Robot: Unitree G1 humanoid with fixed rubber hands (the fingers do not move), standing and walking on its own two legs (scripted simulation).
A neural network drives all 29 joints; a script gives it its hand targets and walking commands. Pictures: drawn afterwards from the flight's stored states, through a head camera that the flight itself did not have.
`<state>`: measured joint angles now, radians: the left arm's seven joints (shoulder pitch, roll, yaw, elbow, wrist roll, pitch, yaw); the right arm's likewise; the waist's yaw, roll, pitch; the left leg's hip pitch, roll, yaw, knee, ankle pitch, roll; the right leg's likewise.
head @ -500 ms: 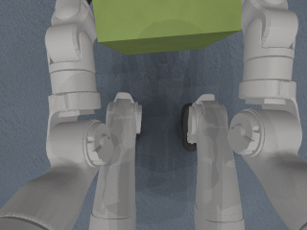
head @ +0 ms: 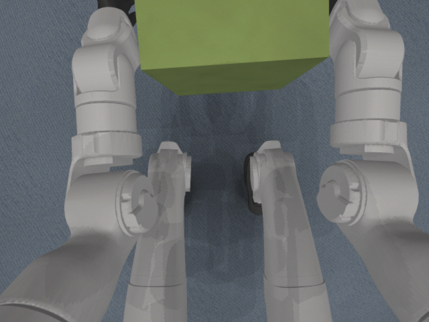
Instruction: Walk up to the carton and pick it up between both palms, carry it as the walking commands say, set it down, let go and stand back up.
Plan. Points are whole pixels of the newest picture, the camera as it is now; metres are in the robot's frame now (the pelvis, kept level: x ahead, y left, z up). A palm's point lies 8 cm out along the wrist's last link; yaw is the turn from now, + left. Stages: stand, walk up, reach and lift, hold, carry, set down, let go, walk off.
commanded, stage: reach and lift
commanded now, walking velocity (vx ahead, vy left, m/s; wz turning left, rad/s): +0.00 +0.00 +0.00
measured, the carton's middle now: (227, 15) +0.54 +0.00 -0.11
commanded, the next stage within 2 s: none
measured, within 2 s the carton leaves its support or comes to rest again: neither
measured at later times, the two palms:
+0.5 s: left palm (96, 16) +0.49 +0.16 +0.00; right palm out of the picture +0.51 -0.14 +0.02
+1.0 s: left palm out of the picture +0.46 +0.18 +0.09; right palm out of the picture +0.50 -0.12 +0.10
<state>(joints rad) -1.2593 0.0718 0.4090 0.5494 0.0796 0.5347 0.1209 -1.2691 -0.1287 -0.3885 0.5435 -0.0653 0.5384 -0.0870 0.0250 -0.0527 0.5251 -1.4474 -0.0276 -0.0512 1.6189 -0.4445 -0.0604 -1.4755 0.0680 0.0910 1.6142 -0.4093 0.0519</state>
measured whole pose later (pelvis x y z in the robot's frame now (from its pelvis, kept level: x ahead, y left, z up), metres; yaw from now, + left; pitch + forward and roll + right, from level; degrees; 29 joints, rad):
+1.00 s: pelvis +0.02 -0.01 +0.13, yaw +1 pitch +4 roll +0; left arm -0.96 0.02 0.36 0.48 0.07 0.50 0.10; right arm -1.00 -0.01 -0.38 0.53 -0.11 0.45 -0.08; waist 0.06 -0.04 0.52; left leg -0.87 -0.03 -0.11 1.12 -0.33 -0.07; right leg -0.88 0.04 0.04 1.11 -0.31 0.01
